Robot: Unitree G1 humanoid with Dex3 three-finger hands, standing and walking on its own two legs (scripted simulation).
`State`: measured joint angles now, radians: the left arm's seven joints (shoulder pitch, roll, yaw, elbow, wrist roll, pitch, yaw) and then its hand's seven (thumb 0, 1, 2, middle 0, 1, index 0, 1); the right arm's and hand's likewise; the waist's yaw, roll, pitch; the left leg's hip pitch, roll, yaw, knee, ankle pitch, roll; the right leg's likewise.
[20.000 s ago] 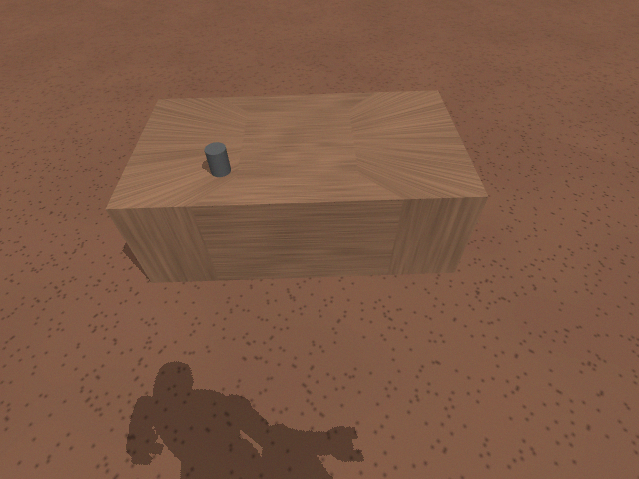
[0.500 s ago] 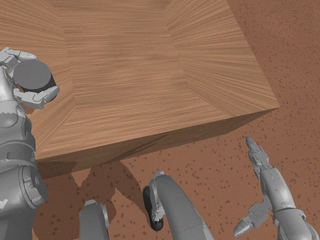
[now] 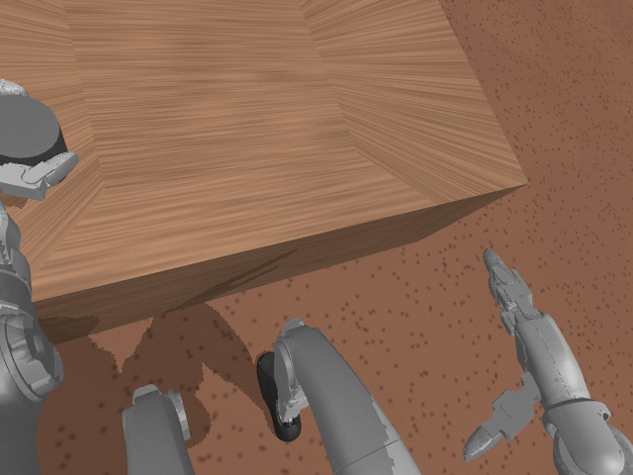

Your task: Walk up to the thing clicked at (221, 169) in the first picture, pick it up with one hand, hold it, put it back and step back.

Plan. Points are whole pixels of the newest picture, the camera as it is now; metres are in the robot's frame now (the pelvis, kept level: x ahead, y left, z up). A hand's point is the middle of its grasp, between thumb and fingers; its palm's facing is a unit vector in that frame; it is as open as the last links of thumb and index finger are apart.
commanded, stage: lower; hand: left
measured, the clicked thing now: (28, 145) +0.56 +0.18 -0.07
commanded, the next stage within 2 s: loosen in 0.60 s
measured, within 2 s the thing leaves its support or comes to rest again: rests again in 0.56 s
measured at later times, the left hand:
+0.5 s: hand (37, 151) +0.56 +0.17 -0.09, palm faces +0.13 -0.99 -0.04, open 10.1 cm
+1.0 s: hand (37, 150) +0.57 +0.17 -0.09, palm faces +0.15 -0.99 -0.01, open 10.9 cm
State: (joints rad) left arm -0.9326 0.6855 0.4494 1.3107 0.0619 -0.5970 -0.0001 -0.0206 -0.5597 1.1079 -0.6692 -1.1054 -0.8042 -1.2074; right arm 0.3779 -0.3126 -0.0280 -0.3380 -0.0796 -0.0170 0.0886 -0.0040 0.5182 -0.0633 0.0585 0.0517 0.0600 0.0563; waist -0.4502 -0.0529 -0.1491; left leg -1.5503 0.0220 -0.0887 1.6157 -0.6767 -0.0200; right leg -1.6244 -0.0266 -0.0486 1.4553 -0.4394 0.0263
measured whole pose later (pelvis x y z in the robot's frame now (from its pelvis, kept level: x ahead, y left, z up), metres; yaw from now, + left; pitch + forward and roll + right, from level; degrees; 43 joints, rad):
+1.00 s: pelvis -0.02 +0.00 -0.03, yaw +0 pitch +36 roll -5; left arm -0.97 0.72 0.45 1.28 0.08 -0.57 0.04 -0.02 -0.47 0.71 -0.75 -0.86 -0.83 -0.89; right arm 0.41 -0.35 -0.05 -0.48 -0.05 -0.01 0.10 0.00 0.52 -0.05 0.06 0.05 0.06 0.06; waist -0.51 -0.06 -0.14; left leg -1.69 0.01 -0.09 1.74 -0.69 -0.01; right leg -1.75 -0.03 -0.04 1.56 -0.44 0.04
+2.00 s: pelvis +0.01 +0.01 +0.07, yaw -1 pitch +27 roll -3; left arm -1.07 0.89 0.49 1.39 0.16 -0.15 -0.01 -0.01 -0.60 0.08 -0.08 -0.09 -0.08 -0.10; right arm 0.40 -0.35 -0.02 -0.34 -0.01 0.17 0.06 0.00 0.46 -0.08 0.06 0.06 0.07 0.06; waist -0.34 -0.01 -0.12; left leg -1.23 0.03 -0.03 1.35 -0.60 0.01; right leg -1.31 -0.01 0.00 1.19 -0.36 0.05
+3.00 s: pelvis +0.06 -0.01 +0.15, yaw +3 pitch +9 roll +0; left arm 0.43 0.19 -0.02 0.15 -0.05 0.09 0.07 -0.01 -0.46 0.10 -0.07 -0.08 -0.08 -0.08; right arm 0.42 -0.21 0.00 0.10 0.05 0.09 -0.08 0.02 -0.90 -0.90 0.20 0.30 0.20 0.30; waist 0.01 -0.01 -0.12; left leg -0.54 0.02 -0.03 0.90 -0.51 -0.03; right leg -0.66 -0.04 -0.02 0.88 -0.38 0.01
